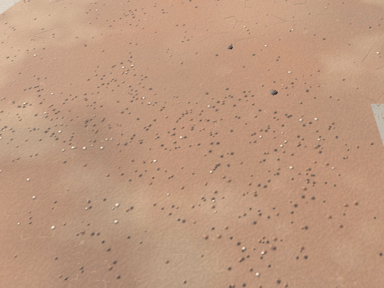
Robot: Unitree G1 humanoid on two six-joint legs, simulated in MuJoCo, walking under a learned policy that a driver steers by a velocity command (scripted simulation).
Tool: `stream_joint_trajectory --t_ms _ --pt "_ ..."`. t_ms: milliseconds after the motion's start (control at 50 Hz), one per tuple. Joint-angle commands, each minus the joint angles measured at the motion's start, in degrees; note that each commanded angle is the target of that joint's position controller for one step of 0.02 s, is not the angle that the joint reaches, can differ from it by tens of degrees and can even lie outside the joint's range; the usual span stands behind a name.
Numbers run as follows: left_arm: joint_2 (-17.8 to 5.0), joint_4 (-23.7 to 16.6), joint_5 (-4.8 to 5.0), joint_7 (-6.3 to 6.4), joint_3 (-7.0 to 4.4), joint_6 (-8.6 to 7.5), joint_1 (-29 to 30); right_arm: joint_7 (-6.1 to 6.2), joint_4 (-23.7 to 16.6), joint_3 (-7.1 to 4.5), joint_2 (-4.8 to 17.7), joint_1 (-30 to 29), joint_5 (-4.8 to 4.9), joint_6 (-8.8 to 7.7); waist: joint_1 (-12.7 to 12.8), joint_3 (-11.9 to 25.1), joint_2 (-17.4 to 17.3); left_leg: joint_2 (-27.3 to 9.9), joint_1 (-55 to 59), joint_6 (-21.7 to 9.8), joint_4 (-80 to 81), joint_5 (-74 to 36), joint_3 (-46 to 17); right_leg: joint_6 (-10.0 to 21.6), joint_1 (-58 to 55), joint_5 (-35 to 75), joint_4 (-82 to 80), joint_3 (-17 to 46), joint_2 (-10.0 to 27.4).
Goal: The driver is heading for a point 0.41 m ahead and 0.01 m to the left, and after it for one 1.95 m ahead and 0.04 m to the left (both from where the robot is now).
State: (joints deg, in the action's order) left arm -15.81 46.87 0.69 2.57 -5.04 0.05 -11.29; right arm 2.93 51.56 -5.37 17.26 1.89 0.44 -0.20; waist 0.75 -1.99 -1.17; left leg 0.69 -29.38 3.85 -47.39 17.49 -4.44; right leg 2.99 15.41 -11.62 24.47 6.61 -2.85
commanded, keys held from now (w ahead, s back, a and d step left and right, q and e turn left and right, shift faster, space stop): no key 0.18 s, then w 0.60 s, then no key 0.22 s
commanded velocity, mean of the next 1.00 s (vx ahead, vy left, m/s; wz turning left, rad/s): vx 0.26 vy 0.00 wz -0.12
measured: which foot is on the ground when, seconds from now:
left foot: up 0.00-0.14, down 0.16-0.56, up 0.58-0.98, down 1.00-1.00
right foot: down 0.00-0.16, up 0.18-0.54, down 0.56-1.00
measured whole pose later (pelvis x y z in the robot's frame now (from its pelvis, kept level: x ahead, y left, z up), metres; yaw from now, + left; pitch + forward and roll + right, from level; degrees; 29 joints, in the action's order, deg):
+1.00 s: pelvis +0.28 -0.01 -0.02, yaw -5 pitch +2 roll -2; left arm -14.9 53.0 0.5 1.0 -3.4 -3.3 -23.8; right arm -2.7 45.6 -2.1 15.0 -0.7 -0.2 -5.5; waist 4.0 -2.6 -2.2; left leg -0.7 -29.5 -3.7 -27.0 -4.9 0.9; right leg 0.0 -4.7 -24.0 18.2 -1.4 -1.3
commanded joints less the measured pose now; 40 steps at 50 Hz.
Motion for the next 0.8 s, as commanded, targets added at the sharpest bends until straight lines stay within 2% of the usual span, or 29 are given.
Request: stream_joint_trajectory --t_ms 20,100,140,160,180,200,220,240,260,280,320,360,400,440,480,500,540,560,580,600,620,640,660,680,700,740,800 --pt "-10.6 -3.7 -0.3 0.21 -2.51 -0.03 0.6 -0.6 -3.3 -0.49 4.1 -1.7 0.23 -1.12 0.6 6.7 10.1 0.2 -0.1 0.5 4.7 0.3 0.6 9.8 -8.5 18.0 -3.9 14.0 13.9" --pt "-9.4 -4.3 -0.42 0.06 -1.59 0.67 2.5 -1.74 -2.6 -0.37 4.5 1.2 0.5 -1.89 -0.1 7.6 10.7 0.4 8.0 -0.9 13.0 0.1 2.1 8.7 -7.7 24.8 -0.4 15.4 13.3" --pt "-8.4 -4.6 0.0 0.37 -0.83 1.01 3.1 -2.37 -1.6 -0.4 4.7 4.5 0.04 -2.46 -2.5 7.3 8.9 -0.5 16.7 -3.0 27.0 -13.0 2.3 5.1 -5.6 19.4 2.2 14.6 10.2" --pt "-6.4 -4.6 -0.76 0.5 -0.18 0.91 1.0 -2.32 -1.6 -0.95 7.7 5.8 -0.96 -2.54 -1.6 9.0 2.8 -7.8 24.0 -5.4 28.0 -22.1 -4.2 2.1 -1.1 9.6 7.9 11.4 6.4" --pt "-4.1 -4.4 -1.67 0.25 0.39 0.46 -3.0 -1.94 -2.4 -1.18 11.1 4.9 -1.82 -2.03 2.1 8.9 -10.2 -17.9 29.7 -11.6 25.9 -41.8 -14.7 -1.2 8.3 -17.2 17.6 4.3 -2.5" --pt "-6.6 -5.7 -1.21 0.33 -0.33 0.02 -1.0 -2.24 -1.6 -0.37 8.6 6.9 -2.81 -2.27 -0.2 9.8 -13.2 -24.2 26.5 -20.6 28.9 -32.7 -23.3 -3.3 12.7 -27.7 25.7 3.1 -2.6" --pt "-9.9 -5.3 -0.25 0.26 -1.27 -0.18 0.6 -2.39 -1.8 -0.32 7.9 6.8 -2.0 -2.66 -1.0 7.9 -8.6 -22.0 25.8 -21.0 31.4 -16.1 -22.6 -3.8 15.0 -24.5 32.4 3.7 -0.4" --pt "-10.2 -4.9 0.18 0.01 -1.59 -0.18 1.4 -2.35 -1.3 -0.61 8.2 7.1 -0.74 -2.77 -1.4 5.9 -7.3 -18.7 26.5 -18.4 33.4 0.7 -20.4 -4.1 18.7 -20.4 35.2 2.5 0.5" --pt "-9.0 -3.9 0.12 -0.22 -1.51 0.02 1.0 -2.36 -1.1 -0.29 7.4 7.1 0.15 -2.9 -1.4 3.8 -7.6 -16.5 26.1 -16.2 35.7 12.3 -19.0 -4.5 21.0 -17.1 35.4 1.5 1.8" --pt "-8.2 -4.0 0.02 -0.58 -1.3 -0.12 1.5 -2.06 -0.9 -0.02 6.7 6.7 0.62 -2.91 -1.4 1.3 -8.6 -15.7 25.3 -15.4 37.8 15.2 -18.5 -5.0 22.2 -13.7 34.3 0.3 3.0" --pt "-6.5 -4.4 0.17 -1.18 -0.87 -1.45 4.5 -1.4 -0.4 -0.03 6.7 8.5 0.45 -3.04 -2.8 -0.5 -8.0 -13.8 24.5 -14.8 39.8 11.4 -14.7 -5.4 21.5 -9.0 30.5 -3.7 4.1" --pt "-4.5 -4.9 0.02 -1.43 -0.27 -2.83 7.1 -1.19 0.0 -0.23 7.1 10.5 0.34 -3.63 -4.2 0.4 -7.1 -13.0 25.4 -14.7 39.6 5.8 -11.5 -5.3 19.0 -6.4 23.6 -5.5 4.9" --pt "-2.9 -5.1 0.21 -1.77 0.36 -3.74 8.3 -1.3 0.2 -0.48 8.1 11.7 0.46 -3.95 -4.7 1.1 -7.5 -12.8 24.3 -14.9 39.4 3.0 -9.3 -4.8 14.4 -6.1 16.4 -6.8 4.8" --pt "-3.4 -5.0 0.63 -2.16 0.4 -4.18 8.4 -1.8 0.2 -0.8 9.3 12.5 0.72 -3.99 -4.7 0.6 -8.1 -13.3 22.0 -15.5 39.3 3.2 -8.6 -4.1 10.1 -6.5 11.4 -8.2 4.2" --pt "-4.3 -4.6 0.97 -2.48 0.22 -4.42 7.4 -2.29 0.2 -0.99 9.8 12.8 1.35 -3.76 -3.8 0.2 -7.5 -14.2 19.4 -15.7 38.6 4.3 -8.8 -3.0 5.6 -4.0 6.9 -9.1 3.9" --pt "-4.3 -3.9 1.0 -2.59 0.16 -4.53 5.8 -2.45 0.0 -0.94 9.7 12.4 1.77 -3.54 -2.5 0.1 -6.9 -14.0 17.5 -15.2 37.5 4.8 -8.2 -2.3 1.8 -1.1 3.6 -9.8 3.5" --pt "-5.2 -1.5 1.15 -2.38 -0.52 -4.43 -0.3 -2.75 0.0 -0.22 7.8 12.3 1.73 -3.38 0.8 1.7 -5.1 -12.5 12.1 -13.4 32.9 4.3 -6.7 -0.7 -9.3 0.1 0.2 -10.0 2.6" --pt "-6.8 0.0 1.53 -1.9 -1.26 -4.37 -6.3 -2.94 -0.3 0.73 4.9 11.4 1.1 -3.59 3.7 3.8 -3.7 -10.3 7.3 -11.2 26.3 2.6 -3.9 0.8 -17.8 -1.2 -0.7 -6.3 5.2" --pt "-11.5 1.0 0.73 -1.28 -2.45 -4.39 -13.1 -3.31 -2.2 2.2 0.1 9.2 0.09 -4.24 6.2 6.9 7.8 -4.0 -3.3 -6.9 6.7 3.4 3.9 5.2 -27.6 -9.0 -5.8 10.0 16.6" --pt "-15.9 1.7 0.13 -2.2 -3.45 -4.73 -16.9 -2.92 -5.1 1.93 1.3 7.7 0.82 -5.58 6.6 7.4 18.3 0.4 -15.4 -6.2 -7.8 14.2 5.1 12.6 -29.8 -19.1 -13.2 30.3 26.1" --pt "-10.9 0.7 -0.37 -2.65 -1.89 -5.43 -13.1 -3.02 -4.7 0.67 6.3 7.8 1.83 -6.17 4.8 3.1 12.1 -3.9 -19.8 -7.4 -16.0 13.2 0.9 13.1 -26.4 -23.4 -13.8 29.4 25.6" --pt "-7.8 -0.4 -0.48 -2.92 -0.92 -5.87 -9.8 -3.51 -4.2 0.44 7.1 8.4 2.33 -6.39 3.1 0.3 10.7 -5.9 -20.7 -8.5 -17.6 7.4 0.4 11.2 -23.8 -22.0 -14.4 23.5 22.5" --pt "-6.8 -1.1 -0.5 -3.21 -0.5 -6.03 -7.2 -3.64 -3.6 0.48 6.4 8.7 1.82 -6.42 2.0 -0.7 8.9 -7.2 -19.9 -8.6 -16.9 3.1 1.0 10.0 -21.2 -17.1 -15.4 18.8 20.2" --pt "-6.1 -1.4 -0.33 -3.35 -0.14 -5.93 -5.7 -3.77 -3.7 0.39 6.1 8.0 1.09 -6.29 1.2 -2.1 7.6 -8.4 -19.2 -8.2 -14.7 -0.1 0.9 9.1 -18.9 -10.2 -16.3 15.0 19.1" --pt "-5.9 -1.5 -0.54 -3.3 0.07 -5.81 -5.3 -4.04 -3.9 0.53 5.1 7.4 0.79 -6.03 0.6 -2.4 7.2 -9.2 -17.1 -7.6 -12.9 -3.0 1.2 8.4 -16.5 -4.4 -17.2 11.5 17.8" --pt "-6.4 -1.0 -0.69 -3.04 -0.11 -5.77 -6.3 -4.37 -4.1 0.92 3.5 6.5 0.42 -5.52 0.4 -1.8 6.4 -8.7 -16.0 -5.9 -9.5 -8.1 2.8 8.5 -15.3 6.1 -17.9 6.1 15.8" --pt "-7.0 0.0 -0.54 -2.44 -0.14 -5.55 -7.7 -4.41 -6.3 1.69 1.8 1.6 -0.18 -5.15 1.0 -2.8 5.5 -7.0 -12.4 -3.8 2.0 -15.6 4.5 8.0 -11.6 16.8 -17.9 -0.5 13.5"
